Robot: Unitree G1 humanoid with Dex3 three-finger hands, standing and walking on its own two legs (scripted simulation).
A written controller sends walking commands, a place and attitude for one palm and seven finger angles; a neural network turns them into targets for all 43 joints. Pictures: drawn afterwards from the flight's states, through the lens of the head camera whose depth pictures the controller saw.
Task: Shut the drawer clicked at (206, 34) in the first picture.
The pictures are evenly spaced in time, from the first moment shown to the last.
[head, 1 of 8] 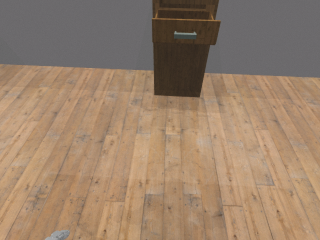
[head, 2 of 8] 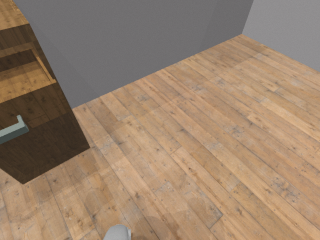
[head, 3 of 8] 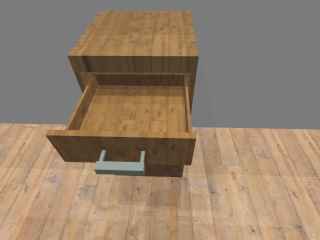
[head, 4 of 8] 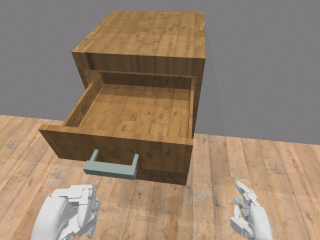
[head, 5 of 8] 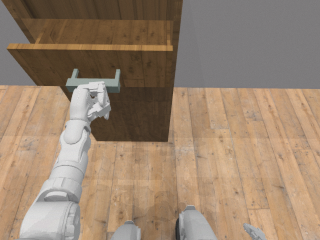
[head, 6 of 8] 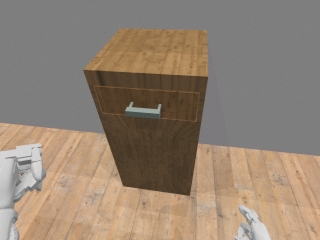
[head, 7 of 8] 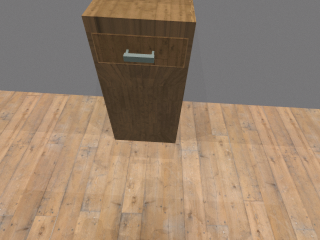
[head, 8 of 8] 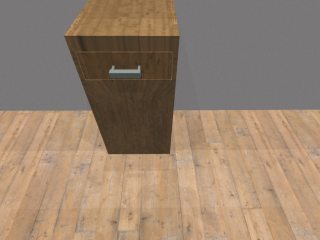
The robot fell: no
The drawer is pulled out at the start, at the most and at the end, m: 0.30 0.30 0.00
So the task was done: yes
